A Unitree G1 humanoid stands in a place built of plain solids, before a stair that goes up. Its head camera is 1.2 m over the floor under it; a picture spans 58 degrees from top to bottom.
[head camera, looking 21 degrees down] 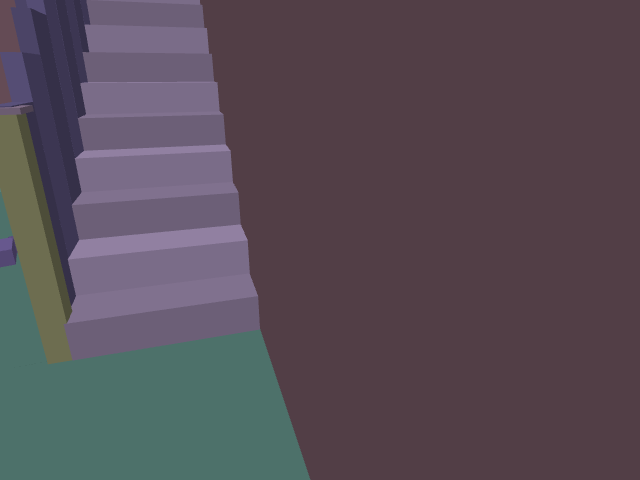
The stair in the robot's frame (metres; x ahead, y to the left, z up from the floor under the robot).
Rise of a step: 0.19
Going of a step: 0.27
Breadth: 0.85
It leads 17 degrees to the left of straight ahead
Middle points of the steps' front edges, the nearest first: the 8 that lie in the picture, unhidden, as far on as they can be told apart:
1.74 0.70 0.19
2.00 0.79 0.38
2.26 0.87 0.57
2.52 0.95 0.76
2.77 1.03 0.96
3.03 1.11 1.15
3.29 1.19 1.34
3.55 1.27 1.53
